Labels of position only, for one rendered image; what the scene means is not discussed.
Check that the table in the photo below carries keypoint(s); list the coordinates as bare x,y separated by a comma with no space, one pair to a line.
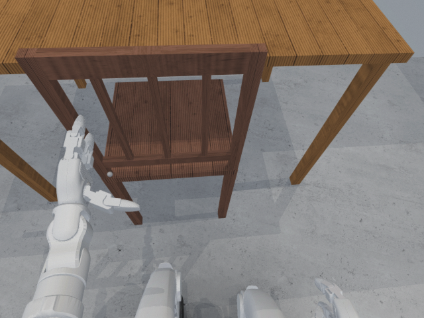
295,32

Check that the robot right thigh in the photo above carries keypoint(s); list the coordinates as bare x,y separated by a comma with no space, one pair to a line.
256,303

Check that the robot left forearm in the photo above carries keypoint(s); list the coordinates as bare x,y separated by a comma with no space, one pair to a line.
61,285

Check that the robot thigh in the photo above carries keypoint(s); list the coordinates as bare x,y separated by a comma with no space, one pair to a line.
256,303
163,291

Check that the right robot hand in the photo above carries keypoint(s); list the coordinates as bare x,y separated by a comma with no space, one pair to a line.
342,307

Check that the robot left thigh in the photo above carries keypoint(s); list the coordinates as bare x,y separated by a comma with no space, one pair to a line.
163,291

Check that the chair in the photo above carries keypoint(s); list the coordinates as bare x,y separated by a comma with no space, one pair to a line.
157,129

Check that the left robot hand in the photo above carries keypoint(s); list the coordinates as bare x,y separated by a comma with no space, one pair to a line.
73,174

